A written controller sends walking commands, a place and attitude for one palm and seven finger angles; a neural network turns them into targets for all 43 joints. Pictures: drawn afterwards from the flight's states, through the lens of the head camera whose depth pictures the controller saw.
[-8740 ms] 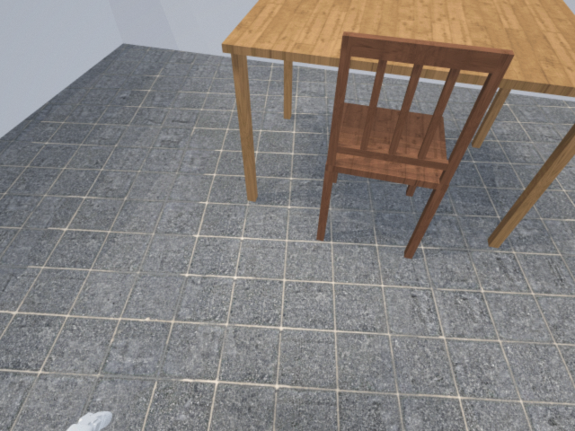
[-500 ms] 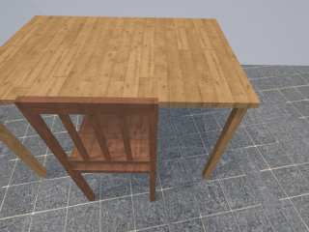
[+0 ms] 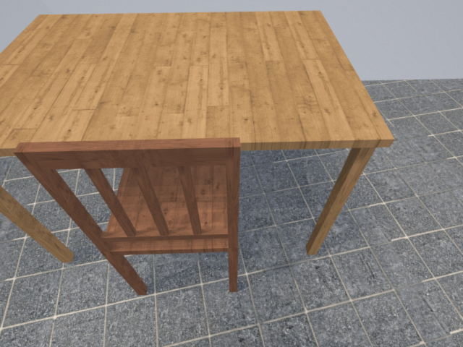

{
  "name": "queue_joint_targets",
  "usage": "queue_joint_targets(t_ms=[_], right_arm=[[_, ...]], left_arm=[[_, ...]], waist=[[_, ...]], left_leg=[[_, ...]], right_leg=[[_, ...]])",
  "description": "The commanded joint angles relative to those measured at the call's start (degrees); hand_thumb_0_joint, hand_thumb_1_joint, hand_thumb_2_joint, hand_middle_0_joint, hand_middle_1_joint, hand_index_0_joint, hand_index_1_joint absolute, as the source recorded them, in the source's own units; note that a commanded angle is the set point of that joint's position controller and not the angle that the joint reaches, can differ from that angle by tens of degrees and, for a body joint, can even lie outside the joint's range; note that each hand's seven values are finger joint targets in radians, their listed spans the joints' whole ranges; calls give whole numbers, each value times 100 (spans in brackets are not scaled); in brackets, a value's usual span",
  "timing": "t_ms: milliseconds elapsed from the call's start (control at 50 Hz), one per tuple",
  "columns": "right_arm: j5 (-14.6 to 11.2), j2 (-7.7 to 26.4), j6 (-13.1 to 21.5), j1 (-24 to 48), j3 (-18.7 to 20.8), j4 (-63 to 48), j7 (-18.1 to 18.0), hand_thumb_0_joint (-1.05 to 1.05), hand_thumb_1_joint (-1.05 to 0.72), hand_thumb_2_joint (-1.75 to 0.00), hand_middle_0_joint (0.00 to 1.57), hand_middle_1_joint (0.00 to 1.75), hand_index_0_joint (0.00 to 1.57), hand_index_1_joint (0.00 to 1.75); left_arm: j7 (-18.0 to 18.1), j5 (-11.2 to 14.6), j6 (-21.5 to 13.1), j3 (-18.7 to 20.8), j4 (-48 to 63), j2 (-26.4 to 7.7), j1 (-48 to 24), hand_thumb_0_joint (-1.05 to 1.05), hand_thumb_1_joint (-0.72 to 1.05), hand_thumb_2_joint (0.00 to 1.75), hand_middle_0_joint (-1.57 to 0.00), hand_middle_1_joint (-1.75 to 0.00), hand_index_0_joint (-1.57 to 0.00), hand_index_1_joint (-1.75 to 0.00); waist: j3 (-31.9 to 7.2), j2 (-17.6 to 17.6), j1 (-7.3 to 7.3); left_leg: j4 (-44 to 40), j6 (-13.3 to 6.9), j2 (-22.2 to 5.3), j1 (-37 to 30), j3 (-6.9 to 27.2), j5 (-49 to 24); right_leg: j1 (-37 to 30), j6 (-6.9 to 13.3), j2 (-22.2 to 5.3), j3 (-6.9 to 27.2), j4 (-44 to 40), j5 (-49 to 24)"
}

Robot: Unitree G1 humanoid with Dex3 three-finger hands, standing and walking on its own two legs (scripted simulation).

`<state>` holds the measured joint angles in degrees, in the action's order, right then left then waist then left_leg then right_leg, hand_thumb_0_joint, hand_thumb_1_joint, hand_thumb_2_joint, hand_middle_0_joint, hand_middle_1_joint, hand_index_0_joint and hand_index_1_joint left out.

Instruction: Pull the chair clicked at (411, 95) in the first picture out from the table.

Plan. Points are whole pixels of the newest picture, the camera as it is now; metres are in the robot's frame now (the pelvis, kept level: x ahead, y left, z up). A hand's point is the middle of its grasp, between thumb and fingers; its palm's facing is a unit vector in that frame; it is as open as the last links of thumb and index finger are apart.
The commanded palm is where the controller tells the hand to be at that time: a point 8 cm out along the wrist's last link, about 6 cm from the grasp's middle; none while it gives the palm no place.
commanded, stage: look again from close up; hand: left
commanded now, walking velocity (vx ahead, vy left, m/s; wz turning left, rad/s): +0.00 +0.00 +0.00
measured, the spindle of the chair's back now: (153, 203) +0.43 +0.21 -0.09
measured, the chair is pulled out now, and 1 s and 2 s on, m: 0.00 0.00 0.00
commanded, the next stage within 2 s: raise the hand toward the chair's back in 0.62 s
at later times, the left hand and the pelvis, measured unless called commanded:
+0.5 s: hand out of the picture +0.01 +0.21 -0.17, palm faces -0.02 -0.97 -0.24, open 7.3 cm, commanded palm none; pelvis -0.01 +0.02 +0.00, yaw -1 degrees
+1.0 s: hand (123, 302) +0.19 +0.19 +0.00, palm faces +0.09 -0.99 -0.04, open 8.2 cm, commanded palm +0.11 +0.25 -0.06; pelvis -0.05 +0.00 -0.05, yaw +0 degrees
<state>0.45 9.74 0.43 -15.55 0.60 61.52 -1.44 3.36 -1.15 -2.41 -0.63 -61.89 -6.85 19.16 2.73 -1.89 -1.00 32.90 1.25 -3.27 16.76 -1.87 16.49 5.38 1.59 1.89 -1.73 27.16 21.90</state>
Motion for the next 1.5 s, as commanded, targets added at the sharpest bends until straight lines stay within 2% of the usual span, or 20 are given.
queue_joint_targets(t_ms=[0, 80, 260, 680, 700, 720, 740, 760, 780, 800, 840, 880, 920, 940, 980, 1040, 1120, 1220, 1340, 1480], right_arm=[[12, 479, 126, -358, 44, -393, -16, 0, -90, -90, 20, 30, 20, 30], [22, 558, 100, -225, 31, -443, -14, 0, -90, -90, 20, 30, 20, 30], [23, 649, 106, -63, 39, -419, 16, 0, -90, -90, 20, 30, 20, 30], [-33, 664, 121, 129, 27, -71, 0, 0, -90, -90, 20, 30, 20, 30], [-28, 786, 143, 379, 46, -481, 25, 0, -90, -90, 20, 30, 20, 30], [-287, 1588, 938, -109, 265, -2197, -212, 0, -90, -90, 20, 30, 20, 30], [-247, 934, 1362, 408, 23, -1896, -482, 0, -90, -90, 20, 30, 20, 30], [-214, 908, 1720, 314, 88, -2087, -400, 0, -90, -90, 20, 30, 20, 30], [-333, 878, 1717, 144, 163, -1876, -347, 0, -90, -90, 20, 30, 20, 30], [-251, 1042, 1666, 319, 280, -2154, -303, 0, -90, -90, 20, 30, 20, 30], [-121, 1122, 1547, 520, 380, -2385, -272, 0, -90, -90, 20, 30, 20, 30], [12, 1057, 1489, 795, 407, -2670, -134, 0, -90, -90, 20, 30, 20, 30], [16, 1081, 1480, 1058, 514, -2991, 34, 0, -90, -90, 20, 30, 20, 30], [-77, 1051, 1484, 1081, 534, -3120, 138, 0, -90, -90, 20, 30, 20, 30], [-160, 1118, 1407, 1198, 564, -3520, 123, 0, -90, -90, 20, 30, 20, 30], [-193, 1078, 1296, 1199, 493, -3897, -58, 0, -90, -90, 20, 30, 20, 30], [-79, 934, 1407, 865, 418, -3907, -240, 0, -90, -90, 20, 30, 20, 30], [-102, 1058, 1640, 711, 261, -3578, -437, 0, -90, -90, 20, 30, 20, 30], [-216, 1027, 1569, 789, 234, -3635, -515, 0, -90, -90, 20, 30, 20, 30], [-111, 870, 1522, 737, 325, -3447, -327, 0, -90, -90, 20, 30, 20, 30]], left_arm=[[25, 47, -10, 159, 432, -824, 283, 0, 90, 90, -20, -30, -20, -30], [-1, 25, 122, 119, 467, -791, 223, 0, 90, 90, -20, -30, -20, -30], [-54, 29, 180, 102, 529, -953, 125, 0, 90, 90, -20, -30, -20, -30], [-58, 33, 108, 46, 192, -1041, 264, 0, 90, 90, -20, -30, -20, -30], [120, -78, -16, 80, 130, -941, 508, 0, 90, 90, -20, -30, -20, -30], [199, 1056, -1176, 997, 9054, -2423, -3586, 0, 88, 89, -20, -30, -20, -30], [520, 673, -1027, 1312, 8477, -2650, -2308, 0, 85, 88, -20, -29, -20, -29], [487, 717, -309, 189, 7134, -808, 327, 0, 83, 87, -19, -29, -19, -29], [418, 953, -83, 80, 6354, -271, 599, 0, 81, 86, -19, -29, -19, -29], [299, 969, -318, 371, 6584, -501, -106, 0, 78, 85, -19, -28, -19, -28], [-64, 955, -992, 1037, 5383, -729, 345, 0, 74, 83, -18, -27, -18, -27], [-746, 1180, -1957, 1140, 4687, -315, 1431, 0, 69, 81, -18, -27, -18, -27], [-1610, 1464, -2902, 1151, 4797, -232, 1723, 0, 64, 79, -17, -26, -17, -26], [-2030, 1563, -3225, 1404, 4619, -481, 1714, 0, 62, 78, -17, -26, -17, -26], [-2363, 1795, -3150, 1704, 4689, -841, 1428, 0, 57, 76, -17, -25, -17, -25], [-2283, 1965, -2830, 1961, 5806, -1303, 341, 0, 50, 73, -16, -24, -16, -24], [-1716, 1775, -3432, 1653, 7823, -1384, -701, 0, 41, 69, -15, -22, -15, -22], [-1978, 1730, -3442, 1008, 7339, -1223, -829, 0, 29, 64, -14, -20, -14, -20], [-2105, 1982, -2163, 1723, 6566, -1536, -257, 0, 15, 58, -13, -18, -13, -18], [-1532, 1783, -2422, 1744, 6733, -1244, 64, 0, -1, 51, -11, -16, -11, -16]], waist=[[-500, -52, 3], [116, 225, 88], [114, 97, 155], [-56, 290, 128], [188, 225, 160], [-2878, -895, -470], [-2562, -1109, 11], [-2101, -1366, -64], [-1400, -759, -160], [-764, -317, -198], [-224, 958, -163], [-865, 1625, 291], [-1567, 1450, 523], [-1685, 947, 598], [-1969, 582, 566], [-2035, 551, 383], [-2309, -391, 52], [-1782, -208, -293], [-2230, 56, 173], [-2210, 292, 158]], left_leg=[[-16, -337, -222, -538, 230, -1982], [-347, -395, -259, -191, 432, -1420], [-793, -412, -240, -332, 537, -947], [-830, -345, -250, -894, 337, -1661], [368, -220, -317, -568, 219, -2535], [-409, -332, 214, -2234, 222, -3406], [-517, -323, -177, -2864, 133, -3590], [-828, -356, -201, -2690, 410, -3843], [-584, -291, -41, -1930, 448, -3761], [-204, -226, -8, -1107, 511, -2827], [550, -190, 272, 524, 320, -881], [1275, -141, 319, 1510, 224, -1023], [1896, -63, 339, 2164, 122, -1051], [2090, -20, 355, 2349, 121, -955], [2398, -78, 424, 2675, -77, -433], [2744, -176, 420, 3169, -46, 319], [2974, -319, 211, 2706, 108, 386], [3176, -349, 118, 3172, 328, 856], [2882, -352, 175, 3139, 356, 692], [2652, -312, 157, 2820, 367, -55]], right_leg=[[400, 167, -674, 464, 90, -2748], [730, 117, -531, 455, -102, -1249], [807, 20, -555, 445, -252, -596], [682, -71, -742, 563, -521, -1641], [958, -171, -965, 860, -639, -3585], [621, 15, -468, -18, 276, -3780], [1206, -44, -264, -136, 553, -2008], [1765, -23, -72, -320, 1145, -1015], [2005, -91, -199, -321, 1290, -659], [2321, -130, -234, -378, 922, -539], [2806, -112, -214, -482, 707, -766], [3131, -99, -141, -484, 1722, -1449], [3312, -101, -157, -313, 2507, -1825], [3290, -61, -240, -112, 2686, -1905], [3358, -106, -317, 205, 2671, -1293], [3611, -229, -379, 702, 2416, 54], [4246, -102, -259, 674, 2463, 765], [4839, -85, -163, 602, 2472, 1337], [4049, -130, -215, 660, 2195, 1431], [3970, -184, -187, 213, 2579, -106]])
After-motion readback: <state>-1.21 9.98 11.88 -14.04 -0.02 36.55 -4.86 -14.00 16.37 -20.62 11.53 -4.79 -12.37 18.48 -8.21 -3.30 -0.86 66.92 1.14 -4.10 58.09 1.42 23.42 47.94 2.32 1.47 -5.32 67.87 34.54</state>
